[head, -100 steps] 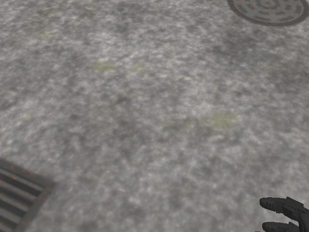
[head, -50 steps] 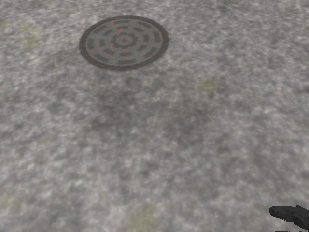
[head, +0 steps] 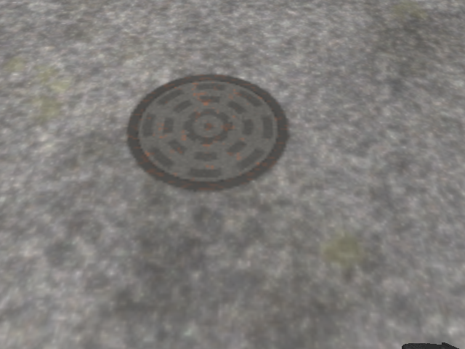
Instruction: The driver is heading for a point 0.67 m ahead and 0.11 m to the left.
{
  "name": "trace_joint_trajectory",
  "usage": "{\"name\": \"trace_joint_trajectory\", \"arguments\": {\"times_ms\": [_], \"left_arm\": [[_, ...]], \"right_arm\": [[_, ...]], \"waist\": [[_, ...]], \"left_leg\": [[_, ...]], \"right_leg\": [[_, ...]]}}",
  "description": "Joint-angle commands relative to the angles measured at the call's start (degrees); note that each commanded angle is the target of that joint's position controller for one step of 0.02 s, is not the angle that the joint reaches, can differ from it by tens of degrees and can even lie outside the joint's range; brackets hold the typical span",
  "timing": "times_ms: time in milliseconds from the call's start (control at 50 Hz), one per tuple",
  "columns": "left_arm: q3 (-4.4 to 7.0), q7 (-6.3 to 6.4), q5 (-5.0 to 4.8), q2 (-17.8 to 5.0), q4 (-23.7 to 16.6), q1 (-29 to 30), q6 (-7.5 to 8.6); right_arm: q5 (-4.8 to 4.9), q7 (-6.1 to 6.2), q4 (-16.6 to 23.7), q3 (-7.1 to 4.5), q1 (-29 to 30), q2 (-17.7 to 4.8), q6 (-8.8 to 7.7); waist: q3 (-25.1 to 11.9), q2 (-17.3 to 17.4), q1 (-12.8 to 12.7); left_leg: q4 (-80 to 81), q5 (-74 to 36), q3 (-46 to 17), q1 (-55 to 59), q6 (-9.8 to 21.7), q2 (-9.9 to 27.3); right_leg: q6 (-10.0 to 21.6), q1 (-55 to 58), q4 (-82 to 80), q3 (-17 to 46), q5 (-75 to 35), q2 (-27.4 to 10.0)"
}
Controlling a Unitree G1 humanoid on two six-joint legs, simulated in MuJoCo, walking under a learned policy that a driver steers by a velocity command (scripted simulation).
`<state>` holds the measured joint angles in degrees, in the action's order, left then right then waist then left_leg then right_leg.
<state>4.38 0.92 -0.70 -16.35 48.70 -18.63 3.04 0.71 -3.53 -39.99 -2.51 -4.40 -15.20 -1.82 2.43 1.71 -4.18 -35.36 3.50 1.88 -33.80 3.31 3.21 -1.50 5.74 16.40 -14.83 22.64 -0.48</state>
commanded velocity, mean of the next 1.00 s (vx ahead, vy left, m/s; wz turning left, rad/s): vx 0.09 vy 0.00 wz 0.41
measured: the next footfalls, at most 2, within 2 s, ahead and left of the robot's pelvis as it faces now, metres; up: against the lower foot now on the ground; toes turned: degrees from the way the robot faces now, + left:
left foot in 0.04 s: +0.20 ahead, +0.10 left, +0.00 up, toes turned +4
right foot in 0.52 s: +0.29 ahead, -0.10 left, +0.00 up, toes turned +24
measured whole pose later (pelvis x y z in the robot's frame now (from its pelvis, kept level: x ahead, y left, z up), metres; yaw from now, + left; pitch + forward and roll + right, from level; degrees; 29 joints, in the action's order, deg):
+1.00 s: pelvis +0.18 +0.02 +0.01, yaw +24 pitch -1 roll +0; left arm 1.6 0.6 1.2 -14.9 46.6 -11.1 0.4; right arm -1.3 0.4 -41.3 -1.8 -10.7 -13.3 1.8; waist 1.6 -1.4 -1.8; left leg -29.1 17.0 -3.2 -11.3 0.3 -1.3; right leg -3.0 -13.9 27.6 1.7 13.0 -2.2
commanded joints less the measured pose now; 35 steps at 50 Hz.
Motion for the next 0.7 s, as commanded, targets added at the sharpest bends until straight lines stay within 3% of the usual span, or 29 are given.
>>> {"name": "trace_joint_trajectory", "arguments": {"times_ms": [20, 40, 60, 80, 100, 120, 140, 160, 200, 260, 340, 380, 440, 480, 500, 520, 540, 560, 580, 600, 640, 700], "left_arm": [[2.52, 1.28, -0.88, -11.4, -4.3, 4.0, -0.85], [1.64, 1.24, 0.34, -9.2, -5.2, 2.3, -0.28], [-0.90, 0.06, 2.75, -1.7, -7.5, -5.7, 0.92], [-0.13, -0.64, 1.28, -7.5, -6.3, -2.0, 2.03], [0.35, -0.69, -0.75, -8.8, -8.4, 4.1, 2.19], [0.12, 0.00, -0.25, -7.9, -8.7, 5.9, 2.07], [0.39, 0.75, 0.78, -8.2, -8.3, 6.4, 1.49], [0.72, 1.00, 0.95, -8.7, -8.3, 5.5, 0.56], [0.57, 1.23, 1.29, -7.4, -8.1, 3.4, -0.74], [0.08, 1.76, 1.69, -6.0, -8.6, 4.7, -1.43], [-0.09, 1.44, 1.20, -5.9, -10.0, 9.8, -2.11], [-0.09, 1.15, 0.98, -5.9, -10.8, 12.1, -2.01], [0.14, 0.59, 0.80, -6.4, -11.4, 13.1, -1.09], [0.51, 0.13, 0.62, -6.7, -11.1, 11.1, -0.31], [0.81, -0.04, 0.61, -7.0, -10.4, 9.0, 0.06], [1.50, 0.11, 1.41, -9.8, -10.4, 7.6, 0.12], [2.34, 0.52, 2.67, -14.6, -11.3, 11.0, -0.61], [2.03, 0.29, 3.46, -11.8, -10.8, 8.2, -0.88], [1.32, 0.25, 2.82, -9.5, -11.3, 8.7, -0.84], [0.93, 0.28, 2.02, -7.8, -11.4, 10.3, -0.99], [0.36, 0.36, 0.80, -6.7, -11.2, 11.9, -1.47], [0.25, 0.44, 1.24, -6.6, -10.4, 11.8, -2.34]], "right_arm": [[-0.24, 0.19, 1.4, -4.43, -12.6, -10.1, -0.72], [-0.33, 1.64, 0.5, -6.01, -18.1, -14.8, -0.19], [-1.37, 2.26, 2.4, -6.20, -14.3, -20.5, -0.21], [-1.15, 1.96, 4.5, -5.54, -16.4, -16.9, -0.21], [-0.89, 1.76, 4.6, -4.74, -13.2, -14.2, -0.44], [0.23, 1.91, 4.4, -4.32, -10.1, -11.9, -0.47], [0.54, 2.33, 4.9, -3.87, -7.2, -10.3, -0.16], [-0.24, 2.65, 5.6, -3.61, -5.5, -9.8, 0.12], [-1.23, 2.87, 6.1, -3.92, -4.1, -10.5, 0.29], [-0.76, 3.85, 5.7, -4.34, -4.6, -11.8, 0.77], [-0.06, 5.24, 6.1, -4.35, -4.3, -11.9, 2.59], [-0.21, 5.47, 6.2, -4.34, -4.5, -11.9, 3.19], [-0.20, 5.32, 6.4, -4.29, -4.9, -11.6, 3.65], [0.33, 5.29, 6.9, -4.08, -3.9, -11.0, 3.90], [0.74, 5.41, 7.2, -3.84, -3.2, -10.3, 4.12], [0.25, 5.47, 7.4, -3.06, -5.3, -7.9, 4.15], [-0.18, 5.35, 7.7, -2.48, -10.2, -5.5, 3.84], [-0.82, 5.34, 7.7, -3.55, -8.9, -10.1, 3.17], [-0.55, 5.32, 6.5, -4.63, -9.2, -13.1, 3.14], [-0.21, 5.51, 5.2, -4.82, -9.0, -12.6, 3.69], [-0.11, 5.74, 4.8, -4.06, -8.2, -9.7, 4.83], [0.14, 5.41, 5.5, -2.53, -6.1, -5.7, 4.80]], "waist": [[-7.8, -5.6, 10.3], [-12.6, 1.3, 12.2], [-20.6, 14.8, 3.9], [-30.9, 4.9, 9.8], [-23.2, 2.5, 9.8], [-15.4, -1.2, 7.7], [-11.0, -1.6, 5.9], [-9.5, -0.3, 3.9], [-9.4, 1.2, 2.0], [-10.9, 1.9, 2.2], [-10.9, 3.9, 3.8], [-9.4, 5.2, 4.6], [-8.8, 6.9, 5.1], [-9.0, 7.6, 3.7], [-8.7, 7.4, 2.3], [-10.4, 2.8, 3.2], [-9.2, -13.6, 8.3], [-9.6, -17.4, 5.2], [-9.1, -11.9, 4.7], [-8.1, -8.6, 5.1], [-6.5, -8.3, 5.1], [-7.2, -11.5, 4.6]], "left_leg": [[4.8, -1.8, 4.0, 19.3, 3.9, -7.0], [5.9, -19.7, -5.8, 35.2, 7.0, -0.8], [4.0, -37.3, -34.3, 55.2, 20.2, 16.4], [8.4, -33.8, -40.0, 55.5, 22.3, 18.3], [9.8, -32.1, -31.3, 49.6, 19.5, 15.5], [11.2, -27.9, -25.6, 40.9, 16.3, 12.0], [12.8, -25.5, -22.7, 33.0, 14.6, 10.0], [14.7, -25.0, -20.9, 26.3, 14.0, 8.6], [16.0, -27.4, -19.0, 19.8, 14.0, 7.3], [15.0, -27.9, -17.7, 18.4, 13.1, 5.7], [14.9, -9.7, -20.4, 18.0, 10.1, 3.7], [14.8, -2.7, -23.1, 18.0, 9.4, 3.3], [11.8, -4.9, -27.1, 20.3, 9.0, 3.6], [8.8, -8.5, -29.4, 22.1, 7.7, 2.8], [6.8, -6.6, -29.0, 20.9, 5.8, 1.0], [1.0, 3.7, -25.7, 17.4, 2.9, -1.8], [-9.1, 26.6, -15.0, 7.0, -1.0, -11.1], [-22.1, 36.1, -11.6, 1.2, -4.2, -11.2], [-29.9, 33.2, -12.6, 0.7, -5.5, -9.4], [-32.5, 29.8, -12.3, 0.4, -6.6, -8.8], [-32.7, 25.9, -11.7, 0.7, -8.2, -8.2], [-20.6, 23.5, -7.0, 6.2, -9.1, -7.0]], "right_leg": [[4.6, -5.1, 23.2, 2.2, -62.7, -11.9], [0.7, -18.1, 40.1, 2.1, -40.7, -8.2], [-3.3, -42.0, 62.4, 7.9, 16.8, 3.0], [-2.5, -42.3, 67.4, 20.1, 17.7, 2.6], [-1.3, -45.4, 65.5, 20.7, 12.6, 0.0], [-1.1, -46.4, 60.4, 19.6, 7.9, -2.2], [-1.5, -44.7, 56.7, 19.3, 4.9, -3.5], [-1.6, -40.4, 54.6, 19.7, 2.9, -4.1], [-2.5, -36.1, 50.7, 18.9, 1.1, -3.0], [-4.0, -35.9, 42.8, 18.9, -2.9, -1.6], [-4.6, -35.1, 33.8, 20.3, -9.2, -0.2], [-4.4, -34.5, 29.5, 21.0, -9.3, 0.6], [-3.5, -32.1, 23.1, 21.4, -6.4, 2.0], [-2.2, -27.6, 14.3, 21.1, -8.6, 2.3], [-1.1, -22.7, 6.3, 20.5, -15.5, 1.3], [1.9, -15.8, 4.2, 25.8, -22.2, -6.8], [9.9, -10.5, 4.4, 38.3, -39.6, -18.0], [18.2, -10.7, 3.1, 47.2, -43.9, -23.8], [18.4, -11.4, 4.1, 43.2, -42.7, -22.1], [15.6, -11.9, 5.4, 37.2, -40.7, -18.1], [13.2, -12.9, 5.7, 31.5, -38.7, -14.3], [12.6, -12.9, 5.2, 26.0, -38.7, -11.0]]}}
